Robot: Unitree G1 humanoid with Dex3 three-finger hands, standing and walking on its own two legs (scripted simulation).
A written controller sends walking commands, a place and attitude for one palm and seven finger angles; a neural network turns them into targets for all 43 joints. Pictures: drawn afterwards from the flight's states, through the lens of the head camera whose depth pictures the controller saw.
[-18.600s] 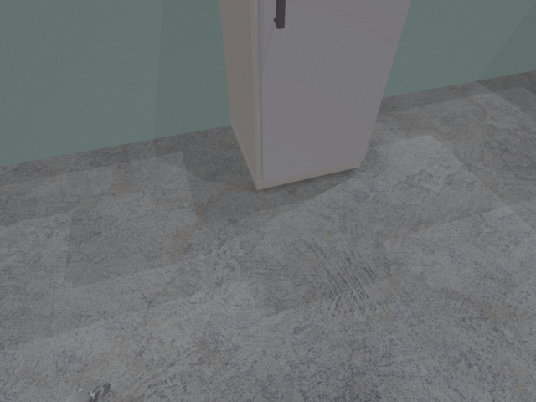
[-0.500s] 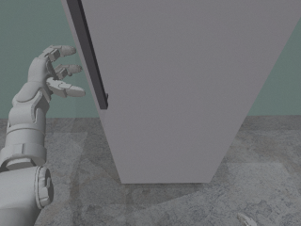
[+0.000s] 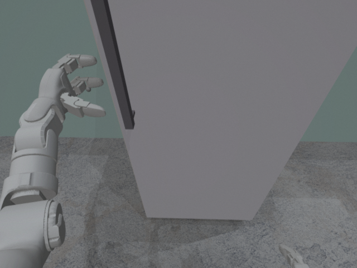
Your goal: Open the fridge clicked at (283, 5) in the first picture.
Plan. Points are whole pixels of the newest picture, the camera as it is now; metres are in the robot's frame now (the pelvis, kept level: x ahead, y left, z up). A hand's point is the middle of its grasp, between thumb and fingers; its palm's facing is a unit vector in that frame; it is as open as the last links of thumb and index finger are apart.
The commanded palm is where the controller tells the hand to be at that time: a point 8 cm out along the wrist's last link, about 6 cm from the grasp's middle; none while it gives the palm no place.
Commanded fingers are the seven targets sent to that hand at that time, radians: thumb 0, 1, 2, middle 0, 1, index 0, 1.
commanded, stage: move the hooked fingers beside the handle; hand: left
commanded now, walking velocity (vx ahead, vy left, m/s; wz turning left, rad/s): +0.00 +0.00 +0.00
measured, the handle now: (118, 64) +0.48 +0.16 +0.24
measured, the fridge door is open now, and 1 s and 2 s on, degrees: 0 0 0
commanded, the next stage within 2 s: feel for the door with the fingertips in 0.16 s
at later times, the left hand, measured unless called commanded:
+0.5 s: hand (99, 91) +0.41 +0.19 +0.21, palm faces +0.01 -1.00 +0.00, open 14.0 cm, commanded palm +0.39 +0.24 +0.21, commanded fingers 0.00 -0.50 0.30 -0.30 -1.20 -0.30 -1.20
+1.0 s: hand (108, 84) +0.43 +0.17 +0.22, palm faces +0.04 -1.00 -0.01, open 14.0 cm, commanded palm +0.41 +0.23 +0.21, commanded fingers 0.00 -0.50 0.30 -0.30 -1.20 -0.30 -1.20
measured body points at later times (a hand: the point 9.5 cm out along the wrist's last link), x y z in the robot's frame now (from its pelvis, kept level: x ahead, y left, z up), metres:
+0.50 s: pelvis +0.00 +0.00 +0.00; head -0.01 -0.01 +0.45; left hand +0.40 +0.24 +0.21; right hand +0.12 -0.25 -0.10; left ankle +0.02 +0.11 -0.74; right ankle -0.03 -0.11 -0.74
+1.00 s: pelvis +0.00 -0.01 +0.00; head -0.01 -0.02 +0.45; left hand +0.42 +0.23 +0.22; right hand +0.11 -0.27 -0.11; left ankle +0.02 +0.11 -0.74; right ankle -0.03 -0.11 -0.74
